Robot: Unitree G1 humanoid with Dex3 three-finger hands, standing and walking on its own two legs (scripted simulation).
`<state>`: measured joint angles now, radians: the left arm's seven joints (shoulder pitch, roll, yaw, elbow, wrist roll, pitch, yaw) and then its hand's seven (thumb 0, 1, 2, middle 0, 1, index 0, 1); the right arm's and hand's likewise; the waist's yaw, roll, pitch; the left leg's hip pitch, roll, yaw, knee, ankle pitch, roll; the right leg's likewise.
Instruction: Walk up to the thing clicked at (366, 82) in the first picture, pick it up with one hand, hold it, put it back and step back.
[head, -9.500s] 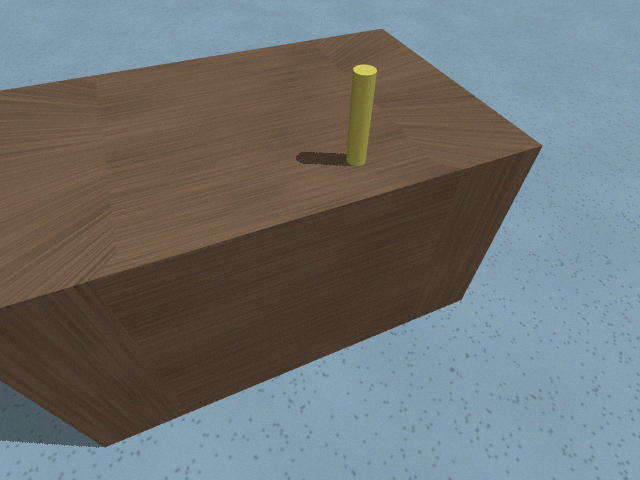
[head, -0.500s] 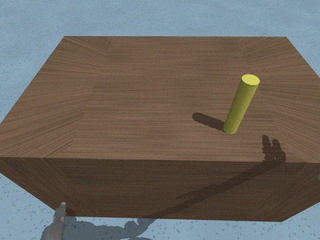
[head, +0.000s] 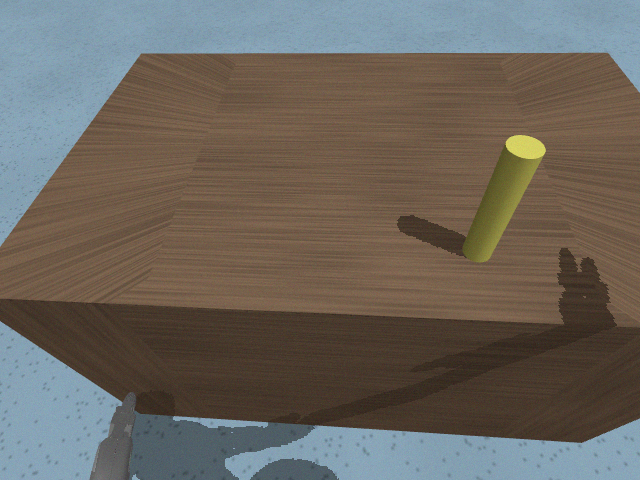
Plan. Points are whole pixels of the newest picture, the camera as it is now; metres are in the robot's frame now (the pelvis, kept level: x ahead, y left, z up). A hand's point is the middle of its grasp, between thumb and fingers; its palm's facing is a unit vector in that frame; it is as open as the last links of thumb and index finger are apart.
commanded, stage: go down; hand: right
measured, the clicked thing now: (497, 206) +0.48 -0.23 +0.05
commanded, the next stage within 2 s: approach in 1.24 s
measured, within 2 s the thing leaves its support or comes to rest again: neither
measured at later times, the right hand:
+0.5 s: hand out of the picture +0.35 -0.41 +0.12, palm faces +0.25 +0.97 +0.00, open 17.6 cm
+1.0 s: hand out of the picture +0.35 -0.41 +0.11, palm faces +0.24 +0.97 +0.00, open 17.6 cm
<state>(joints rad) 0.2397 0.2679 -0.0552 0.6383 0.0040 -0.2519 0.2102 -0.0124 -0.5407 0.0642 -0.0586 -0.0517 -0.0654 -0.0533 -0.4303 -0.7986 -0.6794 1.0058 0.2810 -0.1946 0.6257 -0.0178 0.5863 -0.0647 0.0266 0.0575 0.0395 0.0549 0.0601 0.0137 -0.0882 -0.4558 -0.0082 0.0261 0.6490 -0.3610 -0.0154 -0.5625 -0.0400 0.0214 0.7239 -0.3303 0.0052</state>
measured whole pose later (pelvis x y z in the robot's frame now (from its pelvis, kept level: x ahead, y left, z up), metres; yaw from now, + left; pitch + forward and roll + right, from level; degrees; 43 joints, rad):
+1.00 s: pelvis -0.01 -0.01 -0.01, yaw +0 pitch +13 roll +3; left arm 0.27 0.27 -0.08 0.55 0.02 -0.25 0.19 -0.01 -0.54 0.06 -0.05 -0.05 -0.06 -0.05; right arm -0.53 -0.89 -0.70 1.10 0.23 -0.19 0.62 -0.02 0.57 -0.07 0.03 0.06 0.04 0.05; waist 0.09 0.02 -0.10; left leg -0.58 -0.02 0.03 0.75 -0.39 -0.02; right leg -0.69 -0.05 0.03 0.84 -0.37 0.00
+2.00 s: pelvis -0.02 -0.01 -0.05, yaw +3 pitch +17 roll +4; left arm 0.36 0.25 0.01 0.27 0.06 -0.17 0.09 -0.01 -0.53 0.05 -0.06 -0.05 -0.07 -0.05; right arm -0.59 -0.56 -0.58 1.03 0.16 -0.38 0.32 -0.02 0.57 -0.06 0.03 0.05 0.04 0.05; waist 0.16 0.04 -0.12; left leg -0.81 -0.03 0.01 0.96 -0.46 -0.02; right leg -0.91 -0.07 0.02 1.03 -0.43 0.00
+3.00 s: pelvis -0.03 +0.00 -0.05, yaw +2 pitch +18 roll +3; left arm 0.40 0.24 0.04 0.13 0.04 -0.07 0.00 -0.01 -0.55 0.06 -0.05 -0.05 -0.06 -0.05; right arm -0.72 -0.47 -0.47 1.05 0.08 -0.37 0.11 -0.02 0.45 -0.11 0.52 0.29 0.52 0.29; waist 0.16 0.01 -0.13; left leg -0.85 -0.03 0.01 1.01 -0.47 -0.01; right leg -0.94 -0.06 0.02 1.06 -0.43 0.01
